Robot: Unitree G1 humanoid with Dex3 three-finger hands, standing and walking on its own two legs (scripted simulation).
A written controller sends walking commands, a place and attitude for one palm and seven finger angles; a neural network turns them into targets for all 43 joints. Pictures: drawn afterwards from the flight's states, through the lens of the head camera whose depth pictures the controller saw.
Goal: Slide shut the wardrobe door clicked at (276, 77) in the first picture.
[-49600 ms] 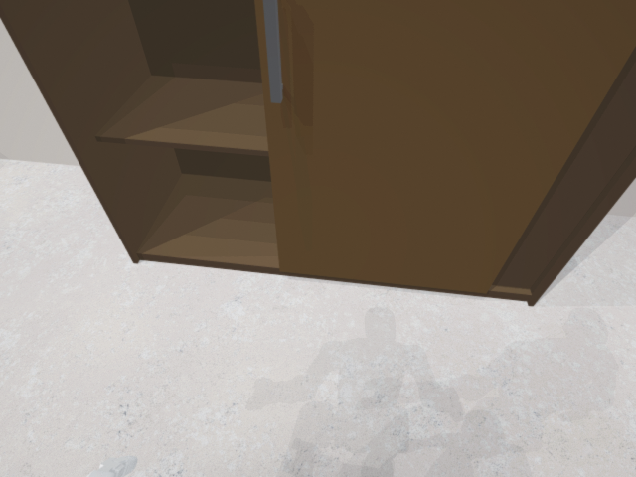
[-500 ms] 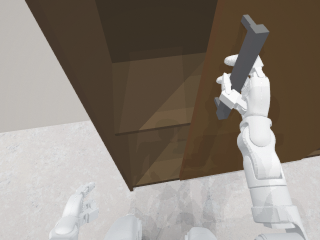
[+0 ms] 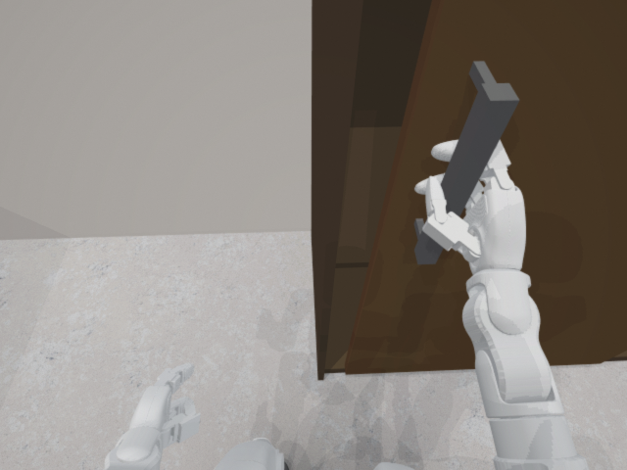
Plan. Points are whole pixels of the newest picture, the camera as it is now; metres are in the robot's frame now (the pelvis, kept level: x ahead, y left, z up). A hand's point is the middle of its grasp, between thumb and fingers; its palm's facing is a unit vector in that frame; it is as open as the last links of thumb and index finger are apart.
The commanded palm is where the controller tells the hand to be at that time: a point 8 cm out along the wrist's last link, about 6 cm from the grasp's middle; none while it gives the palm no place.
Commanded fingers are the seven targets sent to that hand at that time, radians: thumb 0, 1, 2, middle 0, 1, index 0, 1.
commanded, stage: step sideways, sliding the door along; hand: right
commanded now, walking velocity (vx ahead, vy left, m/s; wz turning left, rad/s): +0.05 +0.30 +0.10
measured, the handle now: (448, 180) +0.39 -0.13 +0.16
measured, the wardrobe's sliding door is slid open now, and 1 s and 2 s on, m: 0.06 0.00 0.00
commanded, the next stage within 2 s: stop walking and hold the door there in 0.60 s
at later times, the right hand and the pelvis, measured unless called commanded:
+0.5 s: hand (366, 210) +0.35 -0.04 +0.16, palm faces +0.39 +0.92 -0.03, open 6.6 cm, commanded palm +0.31 -0.01 +0.17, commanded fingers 0.00 -0.90 -0.90 0.45 1.40 0.45 1.40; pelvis +0.00 +0.17 +0.00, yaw -1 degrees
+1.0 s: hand (378, 213) +0.35 -0.06 +0.15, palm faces +0.60 +0.70 -0.38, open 6.9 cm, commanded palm +0.29 -0.08 +0.15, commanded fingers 0.00 -0.90 -0.90 0.45 1.40 0.45 1.40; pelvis +0.08 +0.29 -0.01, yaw +3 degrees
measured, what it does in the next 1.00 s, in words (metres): steps to the left: left foot, then right foot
